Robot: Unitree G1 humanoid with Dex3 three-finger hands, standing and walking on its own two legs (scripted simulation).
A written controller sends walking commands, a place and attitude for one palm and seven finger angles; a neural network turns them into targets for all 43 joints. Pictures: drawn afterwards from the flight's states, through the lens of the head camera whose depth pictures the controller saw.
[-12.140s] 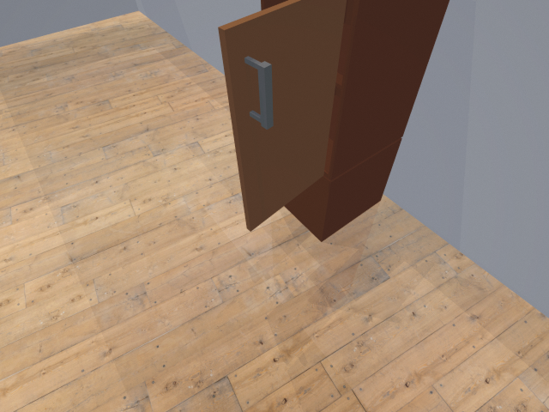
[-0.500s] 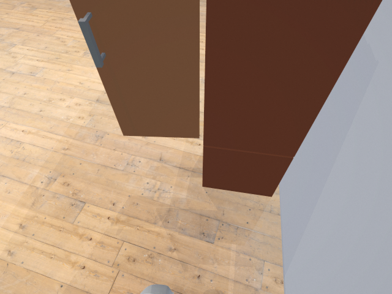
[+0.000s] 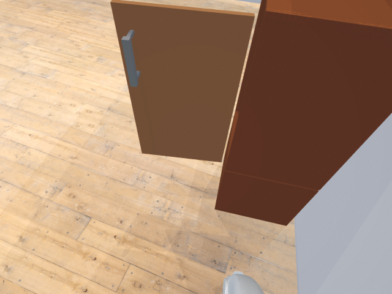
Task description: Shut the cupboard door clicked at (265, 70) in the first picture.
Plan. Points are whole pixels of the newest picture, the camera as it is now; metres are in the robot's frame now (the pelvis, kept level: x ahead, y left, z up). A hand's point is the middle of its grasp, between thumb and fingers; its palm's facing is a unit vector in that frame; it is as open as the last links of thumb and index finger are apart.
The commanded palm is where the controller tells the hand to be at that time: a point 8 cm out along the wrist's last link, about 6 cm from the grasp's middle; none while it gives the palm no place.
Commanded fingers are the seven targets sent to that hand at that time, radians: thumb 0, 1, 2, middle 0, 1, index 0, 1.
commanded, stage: take the last steps up to it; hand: left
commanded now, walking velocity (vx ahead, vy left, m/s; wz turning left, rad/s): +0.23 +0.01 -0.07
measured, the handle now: (132, 59) +0.65 +0.22 +0.12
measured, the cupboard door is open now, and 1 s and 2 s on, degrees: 97 97 97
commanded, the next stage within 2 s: come to a stop and stand still in 0.20 s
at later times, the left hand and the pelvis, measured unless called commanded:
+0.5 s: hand (126, 270) +0.19 +0.18 -0.17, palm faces +0.03 -0.98 -0.22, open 7.2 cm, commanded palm none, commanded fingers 0.00 0.90 0.90 -0.20 -0.30 -0.20 -0.30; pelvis +0.15 -0.01 +0.00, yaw -1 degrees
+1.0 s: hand (132, 270) +0.19 +0.16 -0.17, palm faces -0.02 -0.96 -0.27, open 7.4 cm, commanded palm none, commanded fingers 0.00 0.90 0.90 -0.20 -0.30 -0.20 -0.30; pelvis +0.14 -0.03 -0.01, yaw -3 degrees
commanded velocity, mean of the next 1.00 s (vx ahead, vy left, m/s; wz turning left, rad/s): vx -0.04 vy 0.00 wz -0.01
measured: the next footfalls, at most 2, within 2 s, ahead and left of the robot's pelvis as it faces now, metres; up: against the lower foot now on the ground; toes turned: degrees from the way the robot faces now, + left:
right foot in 0.20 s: +0.18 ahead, -0.10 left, +0.00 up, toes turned -5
left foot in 0.54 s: +0.26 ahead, +0.13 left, +0.00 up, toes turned +2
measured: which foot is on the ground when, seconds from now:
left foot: down 0.00-0.20, up 0.22-0.52, down 0.54-0.90, up 0.92-1.00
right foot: up 0.00-0.18, down 0.20-0.56, up 0.58-0.88, down 0.90-1.00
